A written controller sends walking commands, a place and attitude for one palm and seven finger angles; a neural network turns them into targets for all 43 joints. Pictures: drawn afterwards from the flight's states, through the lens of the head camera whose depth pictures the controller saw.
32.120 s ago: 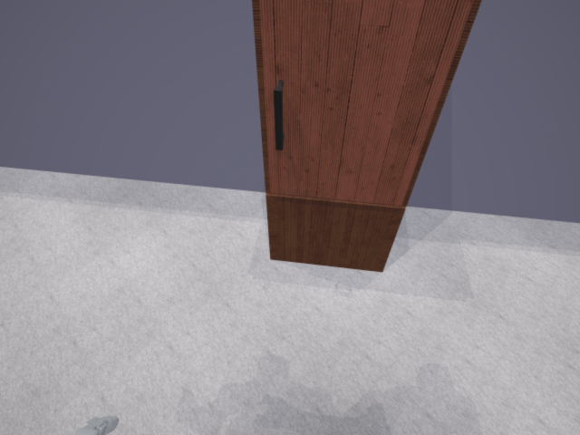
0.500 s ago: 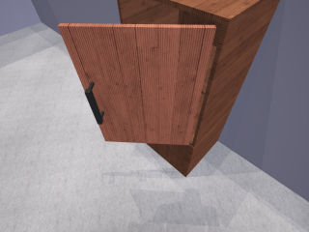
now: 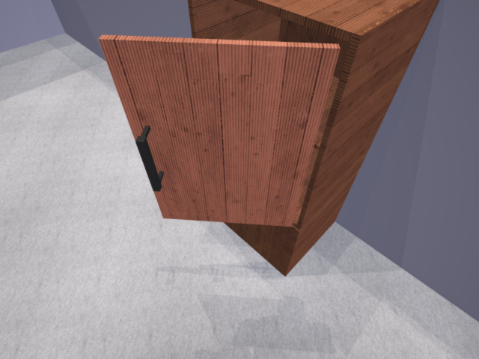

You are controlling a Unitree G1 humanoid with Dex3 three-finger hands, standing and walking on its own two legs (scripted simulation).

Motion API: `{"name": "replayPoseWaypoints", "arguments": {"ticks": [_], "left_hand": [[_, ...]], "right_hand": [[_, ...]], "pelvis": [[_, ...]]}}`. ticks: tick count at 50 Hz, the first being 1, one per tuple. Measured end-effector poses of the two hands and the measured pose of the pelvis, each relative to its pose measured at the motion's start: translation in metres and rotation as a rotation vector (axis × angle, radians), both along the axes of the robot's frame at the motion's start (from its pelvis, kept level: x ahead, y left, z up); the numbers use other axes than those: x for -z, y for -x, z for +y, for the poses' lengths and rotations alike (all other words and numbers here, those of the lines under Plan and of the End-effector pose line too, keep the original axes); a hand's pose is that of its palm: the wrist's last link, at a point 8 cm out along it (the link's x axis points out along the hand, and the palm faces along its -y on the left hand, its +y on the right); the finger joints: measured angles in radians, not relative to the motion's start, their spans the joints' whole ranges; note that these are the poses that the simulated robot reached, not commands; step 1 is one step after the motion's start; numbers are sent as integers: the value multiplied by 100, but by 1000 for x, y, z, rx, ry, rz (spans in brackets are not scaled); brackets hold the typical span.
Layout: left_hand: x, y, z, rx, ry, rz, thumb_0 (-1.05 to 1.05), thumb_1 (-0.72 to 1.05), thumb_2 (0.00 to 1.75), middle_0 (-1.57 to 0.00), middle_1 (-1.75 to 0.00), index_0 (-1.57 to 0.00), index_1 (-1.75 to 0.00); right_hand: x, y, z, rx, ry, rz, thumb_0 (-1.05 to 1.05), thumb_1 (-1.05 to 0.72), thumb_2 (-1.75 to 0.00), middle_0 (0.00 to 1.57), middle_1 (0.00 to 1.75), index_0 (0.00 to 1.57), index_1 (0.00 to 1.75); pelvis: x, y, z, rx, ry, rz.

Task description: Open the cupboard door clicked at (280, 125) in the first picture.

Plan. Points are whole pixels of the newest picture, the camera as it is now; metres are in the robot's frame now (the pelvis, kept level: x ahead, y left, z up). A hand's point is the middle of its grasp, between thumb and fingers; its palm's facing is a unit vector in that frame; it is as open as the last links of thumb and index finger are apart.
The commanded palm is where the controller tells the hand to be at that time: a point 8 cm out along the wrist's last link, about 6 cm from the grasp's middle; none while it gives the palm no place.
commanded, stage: look again from close up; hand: left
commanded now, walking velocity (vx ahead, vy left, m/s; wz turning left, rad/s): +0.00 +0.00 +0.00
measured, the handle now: (152, 160) +0.55 +0.26 -0.04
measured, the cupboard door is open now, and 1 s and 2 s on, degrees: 40 40 40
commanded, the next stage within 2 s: raise the hand with hooked fingers in 0.12 s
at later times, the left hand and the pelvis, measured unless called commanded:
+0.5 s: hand (121, 320) +0.18 +0.20 -0.02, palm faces +0.08 -1.00 -0.02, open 7.9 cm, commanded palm +0.11 +0.26 -0.07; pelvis -0.04 +0.02 -0.05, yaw +2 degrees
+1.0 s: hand (101, 331) +0.17 +0.25 -0.05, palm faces -0.02 -1.00 -0.05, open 10.7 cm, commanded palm +0.14 +0.30 -0.05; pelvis -0.06 +0.03 -0.10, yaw +2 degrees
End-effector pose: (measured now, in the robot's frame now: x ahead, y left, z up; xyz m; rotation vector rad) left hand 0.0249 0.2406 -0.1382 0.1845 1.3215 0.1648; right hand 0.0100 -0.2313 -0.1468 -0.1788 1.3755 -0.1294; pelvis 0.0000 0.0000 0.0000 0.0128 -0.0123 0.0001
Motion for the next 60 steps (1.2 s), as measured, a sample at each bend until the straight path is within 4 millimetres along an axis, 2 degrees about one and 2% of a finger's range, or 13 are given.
{"name": "replayPoseWaypoints", "arguments": {"ticks": [12, 14, 19, 21, 23, 25, 27, 31, 33, 38, 45, 52, 60], "left_hand": [[1, 1, 2, 0, -2, -10, 1, 91, 89, -20, -29, -20, -30], [-17, -22, 6, -84, 7, -194, 1, 91, 89, -20, -30, -20, -30], [-99, -102, 16, -110, 5, -839, 2, 87, 88, -21, -32, -20, -33], [-115, -122, 19, -67, 35, -1042, 2, 84, 86, -21, -34, -21, -35], [-123, -130, 19, 7, 72, -1211, 1, 81, 85, -21, -36, -21, -37], [-120, -128, 15, 110, 109, -1335, 1, 77, 83, -21, -39, -21, -39], [-107, -119, 13, 198, 149, -1378, 1, 73, 82, -21, -41, -21, -42], [-69, -95, 19, 180, 216, -1299, 1, 64, 78, -22, -47, -22, -47], [-59, -86, 25, 136, 205, -1261, 1, 59, 76, -23, -50, -23, -50], [-73, -86, 37, 149, 131, -1286, 2, 47, 71, -24, -57, -23, -58], [-89, -114, 46, 226, 163, -1265, 1, 31, 64, -25, -68, -24, -68], [-94, -124, 64, 195, 145, -1225, 1, 15, 57, -26, -78, -26, -79], [-97, -131, 81, 196, 134, -1262, 1, -4, 49, -27, -90, -27, -91]], "right_hand": [[2, 13, 11, 17, -14, 19, 0, -91, -90, 20, 30, 20, 30], [-2, 3, 9, 21, 4, -80, 1, -91, -89, 20, 30, 20, 30], [-17, -53, 3, -15, 43, -437, 1, -91, -89, 21, 30, 20, 30], [-24, -78, 0, -48, 52, -564, 1, -91, -89, 21, 30, 20, 30], [-31, -104, -3, -92, 61, -683, 1, -91, -90, 21, 30, 20, 30], [-35, -127, -5, -141, 70, -787, 1, -91, -90, 20, 30, 20, 30], [-36, -147, -4, -184, 79, -867, 1, -91, -90, 20, 30, 20, 30], [-31, -174, 5, -235, 88, -952, 1, -91, -90, 20, 30, 20, 30], [-25, -179, 15, -251, 82, -958, 1, -91, -90, 20, 30, 20, 30], [0, -167, 44, -277, 32, -878, 1, -91, -90, 20, 30, 20, 30], [31, -117, 66, -205, -37, -701, 1, -90, -89, 21, 30, 20, 30], [31, -83, 50, -137, 10, -619, 1, -90, -89, 21, 30, 20, 30], [16, -89, 23, -150, 106, -633, 1, -90, -90, 21, 30, 20, 30]], "pelvis": [[1, 4, 5, 0, 4, 1], [2, 7, 8, 3, 6, 0], [12, 19, 16, -41, 0, 40], [21, 27, 17, -38, -5, 84], [35, 35, 17, -29, -11, 130], [51, 41, 17, -26, -14, 170], [69, 47, 18, -23, -16, 201], [97, 55, 20, -32, -8, 233], [104, 58, 21, -39, 4, 238], [110, 62, 24, -58, 42, 245], [104, 65, 30, -60, 59, 263], [94, 60, 36, -46, 50, 270], [91, 55, 39, -47, 53, 270]]}}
